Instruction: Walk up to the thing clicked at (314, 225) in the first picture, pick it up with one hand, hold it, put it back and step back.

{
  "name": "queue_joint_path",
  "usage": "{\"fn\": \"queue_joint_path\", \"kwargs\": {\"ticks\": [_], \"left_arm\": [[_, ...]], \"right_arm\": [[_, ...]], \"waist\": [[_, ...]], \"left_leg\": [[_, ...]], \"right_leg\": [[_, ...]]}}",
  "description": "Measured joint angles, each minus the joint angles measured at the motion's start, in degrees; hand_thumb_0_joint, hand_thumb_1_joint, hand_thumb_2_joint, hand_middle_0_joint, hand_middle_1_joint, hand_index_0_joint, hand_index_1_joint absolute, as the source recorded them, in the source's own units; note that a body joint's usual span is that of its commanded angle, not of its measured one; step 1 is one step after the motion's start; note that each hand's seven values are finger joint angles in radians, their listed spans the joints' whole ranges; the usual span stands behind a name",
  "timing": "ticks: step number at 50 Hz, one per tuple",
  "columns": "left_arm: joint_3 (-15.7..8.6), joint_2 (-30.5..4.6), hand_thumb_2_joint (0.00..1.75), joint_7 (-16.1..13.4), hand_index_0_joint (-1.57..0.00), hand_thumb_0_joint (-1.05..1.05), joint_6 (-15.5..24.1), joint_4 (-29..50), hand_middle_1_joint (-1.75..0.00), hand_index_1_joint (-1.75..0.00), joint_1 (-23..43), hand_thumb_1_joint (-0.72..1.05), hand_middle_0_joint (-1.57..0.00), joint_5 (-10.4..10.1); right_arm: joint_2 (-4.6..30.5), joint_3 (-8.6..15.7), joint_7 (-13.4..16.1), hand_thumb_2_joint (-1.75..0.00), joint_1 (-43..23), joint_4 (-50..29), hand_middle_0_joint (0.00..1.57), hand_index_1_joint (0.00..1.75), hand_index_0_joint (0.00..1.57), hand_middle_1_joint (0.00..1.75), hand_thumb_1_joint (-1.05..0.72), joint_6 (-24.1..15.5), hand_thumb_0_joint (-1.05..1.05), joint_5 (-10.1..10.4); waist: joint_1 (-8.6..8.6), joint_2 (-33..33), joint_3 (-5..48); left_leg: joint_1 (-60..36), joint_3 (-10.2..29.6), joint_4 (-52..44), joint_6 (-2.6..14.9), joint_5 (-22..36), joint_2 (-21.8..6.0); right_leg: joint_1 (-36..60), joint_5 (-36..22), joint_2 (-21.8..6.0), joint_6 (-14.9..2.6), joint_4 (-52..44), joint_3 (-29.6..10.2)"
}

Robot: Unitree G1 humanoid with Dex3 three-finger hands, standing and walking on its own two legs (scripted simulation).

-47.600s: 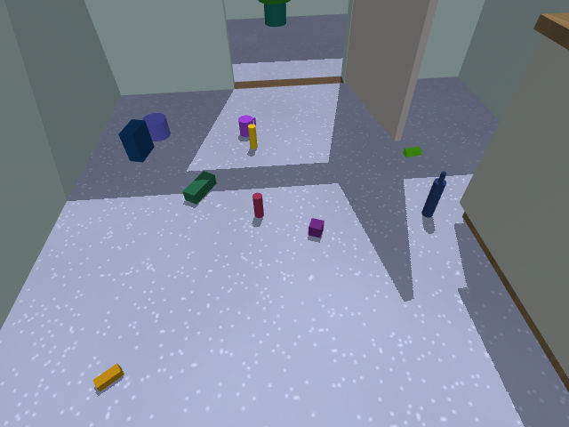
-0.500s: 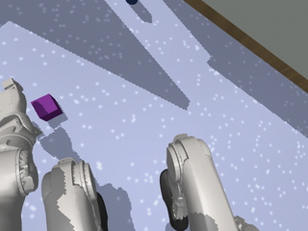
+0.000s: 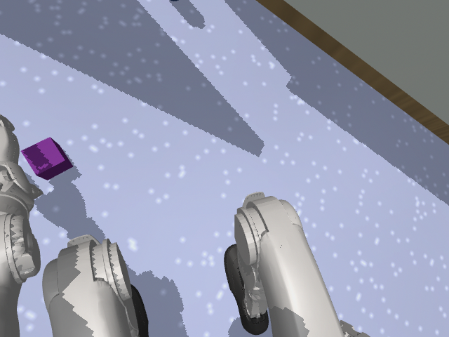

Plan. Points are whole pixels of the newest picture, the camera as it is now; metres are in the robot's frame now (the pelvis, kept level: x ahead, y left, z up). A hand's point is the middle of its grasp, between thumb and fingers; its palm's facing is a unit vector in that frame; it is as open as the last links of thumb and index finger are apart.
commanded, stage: rise first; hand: left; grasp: from above
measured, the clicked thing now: (48, 159) +0.49 +0.27 -0.29
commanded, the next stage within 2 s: none
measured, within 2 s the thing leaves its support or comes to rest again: neither
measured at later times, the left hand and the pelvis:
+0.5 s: hand (2, 166) +0.46 +0.31 -0.19, palm faces -0.36 -0.23 -0.90, open 13.5 cm; pelvis +0.00 +0.00 +0.00, yaw +0 degrees
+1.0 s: hand out of the picture +0.46 +0.31 -0.18, palm faces -0.36 -0.23 -0.90, open 13.4 cm; pelvis +0.00 +0.00 +0.00, yaw +0 degrees
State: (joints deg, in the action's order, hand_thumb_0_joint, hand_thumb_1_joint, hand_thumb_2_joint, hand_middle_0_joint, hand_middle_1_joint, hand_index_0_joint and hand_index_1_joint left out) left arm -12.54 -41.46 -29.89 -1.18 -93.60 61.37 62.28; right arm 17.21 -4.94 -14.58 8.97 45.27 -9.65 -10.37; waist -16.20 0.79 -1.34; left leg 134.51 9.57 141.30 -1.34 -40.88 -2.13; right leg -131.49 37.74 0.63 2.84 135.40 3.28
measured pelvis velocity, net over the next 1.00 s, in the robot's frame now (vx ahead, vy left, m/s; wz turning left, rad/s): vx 0.00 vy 0.00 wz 0.01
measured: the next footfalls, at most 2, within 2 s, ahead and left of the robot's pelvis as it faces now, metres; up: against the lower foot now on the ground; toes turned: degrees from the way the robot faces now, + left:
none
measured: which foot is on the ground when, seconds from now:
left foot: down 0.00-1.00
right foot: down 0.00-1.00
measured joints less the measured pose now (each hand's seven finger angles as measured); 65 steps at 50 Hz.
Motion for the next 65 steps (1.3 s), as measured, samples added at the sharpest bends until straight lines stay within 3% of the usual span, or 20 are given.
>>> {"fn": "queue_joint_path", "kwargs": {"ticks": [18, 30, 65], "left_arm": [[0.2, -3.2, 0.91, 0.4, -0.19, 0.0, 0.8, -0.7, -0.95, -0.94, 0.9, -0.45, -0.18, 0.9], [0.7, -1.6, 0.9, 1.4, -0.2, 0.0, 0.3, 2.1, -0.94, -0.94, -0.6, -0.44, -0.2, -0.3], [1.6, -0.4, 0.89, 2.5, -0.24, 0.0, 2.0, 2.4, -0.87, -0.88, -2.3, -0.41, -0.25, 0.8]], "right_arm": [[0.4, -1.4, -0.3, -0.9, 0.5, -0.9, 0.2, 0.3, 0.2, 0.3, -0.92, -0.4, 0.0, -0.1], [0.3, -0.8, -0.9, -0.9, 0.5, -1.1, 0.2, 0.3, 0.2, 0.3, -0.92, 0.1, 0.0, 0.4], [0.4, 0.2, 0.0, -0.9, 0.4, -0.6, 0.2, 0.3, 0.2, 0.3, -0.92, 0.5, 0.0, 0.7]], "waist": [[-0.87, 0.5, -0.5], [0.24, 0.1, 0.1], [1.03, -0.3, 1.5]], "left_leg": [[0.7, 0.5, 0.8, 0.05, -0.1, 0.3], [0.2, 0.4, 0.2, -0.15, -0.2, 0.3], [-0.4, -0.3, -0.9, -0.19, 0.7, 0.5]], "right_leg": [[-0.2, 0.1, 0.0, 0.06, 0.4, 0.4], [0.1, 0.3, -0.1, 0.0, 0.0, 0.3], [0.5, -0.2, -0.4, -0.24, -0.5, -0.2]]}}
